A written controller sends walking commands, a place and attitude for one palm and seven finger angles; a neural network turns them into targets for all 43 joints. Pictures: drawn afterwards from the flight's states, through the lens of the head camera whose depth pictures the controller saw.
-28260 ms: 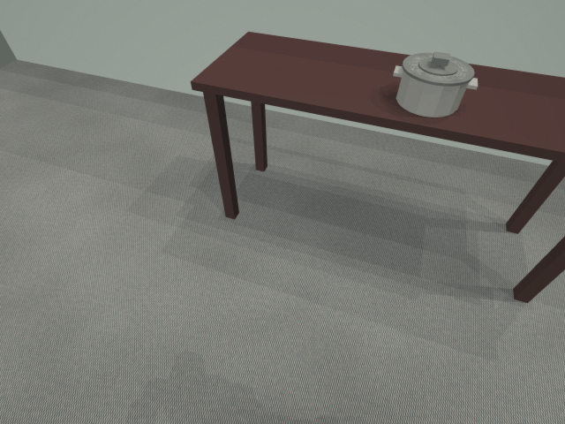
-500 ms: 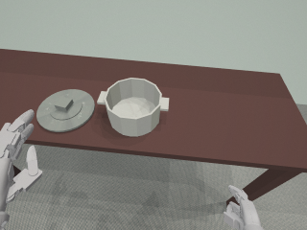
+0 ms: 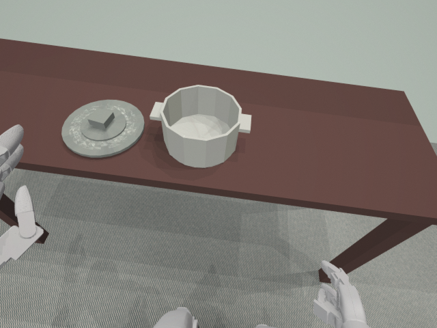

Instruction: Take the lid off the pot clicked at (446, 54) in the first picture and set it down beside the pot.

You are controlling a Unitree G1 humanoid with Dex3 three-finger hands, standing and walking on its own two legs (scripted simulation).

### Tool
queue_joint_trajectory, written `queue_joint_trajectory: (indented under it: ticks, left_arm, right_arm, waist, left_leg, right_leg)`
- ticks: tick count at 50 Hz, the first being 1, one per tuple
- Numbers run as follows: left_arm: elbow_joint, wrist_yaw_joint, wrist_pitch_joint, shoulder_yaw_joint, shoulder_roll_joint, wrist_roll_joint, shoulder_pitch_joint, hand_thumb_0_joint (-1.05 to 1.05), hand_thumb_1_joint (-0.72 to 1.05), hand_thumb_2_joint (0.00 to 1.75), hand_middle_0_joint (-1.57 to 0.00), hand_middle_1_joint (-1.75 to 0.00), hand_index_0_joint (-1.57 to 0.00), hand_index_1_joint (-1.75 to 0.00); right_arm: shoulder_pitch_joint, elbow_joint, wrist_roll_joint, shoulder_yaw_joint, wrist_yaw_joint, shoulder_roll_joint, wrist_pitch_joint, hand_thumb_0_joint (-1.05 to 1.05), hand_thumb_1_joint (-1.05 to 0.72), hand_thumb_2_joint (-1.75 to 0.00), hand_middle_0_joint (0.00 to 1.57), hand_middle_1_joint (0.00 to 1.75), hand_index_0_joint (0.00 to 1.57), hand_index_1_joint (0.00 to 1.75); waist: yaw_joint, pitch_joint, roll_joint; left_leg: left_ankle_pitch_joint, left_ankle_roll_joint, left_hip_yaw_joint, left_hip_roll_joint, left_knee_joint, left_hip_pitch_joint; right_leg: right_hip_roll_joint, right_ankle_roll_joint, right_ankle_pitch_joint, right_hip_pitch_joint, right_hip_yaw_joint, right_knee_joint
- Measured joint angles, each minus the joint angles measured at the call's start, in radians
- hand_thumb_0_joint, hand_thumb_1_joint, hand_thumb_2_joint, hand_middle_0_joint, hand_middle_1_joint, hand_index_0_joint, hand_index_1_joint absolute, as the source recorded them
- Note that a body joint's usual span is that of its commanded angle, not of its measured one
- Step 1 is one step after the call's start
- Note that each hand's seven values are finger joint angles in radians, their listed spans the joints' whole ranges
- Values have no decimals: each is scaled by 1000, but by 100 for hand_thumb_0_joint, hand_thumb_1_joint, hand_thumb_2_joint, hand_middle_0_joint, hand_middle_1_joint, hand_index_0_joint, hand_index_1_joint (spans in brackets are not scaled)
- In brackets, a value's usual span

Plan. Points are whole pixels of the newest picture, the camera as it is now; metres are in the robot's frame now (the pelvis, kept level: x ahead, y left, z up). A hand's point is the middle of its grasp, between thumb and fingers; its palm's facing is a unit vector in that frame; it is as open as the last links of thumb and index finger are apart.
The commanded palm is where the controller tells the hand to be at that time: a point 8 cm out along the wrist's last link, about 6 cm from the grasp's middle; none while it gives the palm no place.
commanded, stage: step back with the hand held close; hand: left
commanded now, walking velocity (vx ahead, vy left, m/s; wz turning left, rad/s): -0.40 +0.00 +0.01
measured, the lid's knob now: (101, 118) +0.56 +0.33 -0.01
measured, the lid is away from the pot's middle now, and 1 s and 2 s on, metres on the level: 0.25 0.25 0.25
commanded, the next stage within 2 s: stop stepping back and stand still in 1.06 s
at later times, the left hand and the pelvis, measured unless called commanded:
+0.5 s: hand (40, 256) +0.17 +0.21 +0.18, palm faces +0.32 -0.85 -0.43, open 7.4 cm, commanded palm +0.10 +0.27 +0.20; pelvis -0.03 -0.01 -0.01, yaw +0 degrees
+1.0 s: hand out of the picture +0.08 +0.24 +0.18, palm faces +0.38 -0.85 -0.36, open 7.4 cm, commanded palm +0.01 +0.28 +0.20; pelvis -0.11 +0.00 -0.01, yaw +3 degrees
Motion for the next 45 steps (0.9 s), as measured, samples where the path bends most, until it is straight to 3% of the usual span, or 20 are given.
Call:
queue_joint_trajectory:
  ticks: [16, 23, 30, 35, 38, 41, 43, 45]
  left_arm:
    - [-30, -5, -49, 20, 18, 10, -19, 1, 89, 90, -21, -30, -21, -30]
    - [-20, -3, -63, 20, 11, 13, -39, 1, 88, 90, -21, -30, -21, -30]
    - [-24, 2, -79, 15, 14, 16, -29, 1, 88, 90, -21, -30, -21, -30]
    - [-7, 3, -76, 29, 30, 23, -44, 1, 88, 90, -21, -30, -21, -30]
    - [0, 3, -72, 34, 33, 21, -49, 1, 88, 90, -21, -30, -21, -30]
    - [3, 8, -64, 5, 6, 20, -52, 1, 88, 90, -21, -30, -21, -30]
    - [5, 7, -47, -20, -16, 20, -56, 1, 88, 90, -21, -30, -21, -30]
    - [1, 7, -41, -29, -27, 19, -53, 1, 88, 90, -21, -30, -21, -30]
  right_arm:
    - [-4, 12, -13, -11, 6, 3, -13, 1, -90, -90, 20, 30, 20, 30]
    - [4, 29, -21, -15, 8, 8, -12, 1, -90, -90, 20, 30, 20, 30]
    - [13, 35, -25, -22, 8, 5, -9, 1, -90, -90, 20, 30, 20, 30]
    - [28, 27, -23, -25, 4, 6, -25, 1, -90, -90, 20, 30, 20, 30]
    - [36, 36, -21, -27, 8, 12, -24, 1, -90, -90, 20, 30, 20, 30]
    - [30, 68, -33, -33, 20, 10, -7, 1, -91, -90, 20, 30, 20, 30]
    - [21, 92, -35, -33, 28, 9, 17, 1, -91, -90, 20, 30, 20, 30]
    - [20, 89, -35, -25, 30, 9, 28, 2, -91, -90, 20, 30, 20, 30]
  waist:
    - [-10, 9, -24]
    - [-19, -1, -36]
    - [-32, -1, -42]
    - [-45, 6, -22]
    - [-45, 5, -25]
    - [-29, -5, -47]
    - [-17, -13, -70]
    - [-13, -28, -93]
  left_leg:
    - [12, -10, 3, 22, 42, -51]
    - [-40, -17, 10, 24, 58, -66]
    - [14, -11, 19, 28, 33, -64]
    - [46, -5, 25, 55, 52, -76]
    - [-31, -18, 37, 59, 83, -89]
    - [-206, -50, 29, 19, 166, -107]
    - [-248, -54, 20, -4, 223, -80]
    - [-238, -47, 13, -6, 118, 2]
  right_leg:
    - [12, -6, 8, -54, -10, 52]
    - [8, -13, 13, -71, -11, 65]
    - [7, -15, 38, -74, -10, 54]
    - [36, -32, -37, -81, -2, 106]
    - [30, -39, 5, -80, -4, 104]
    - [0, -20, 48, -82, 9, 84]
    - [-19, -12, 67, -76, 26, 52]
    - [-29, -3, 94, -84, 43, 26]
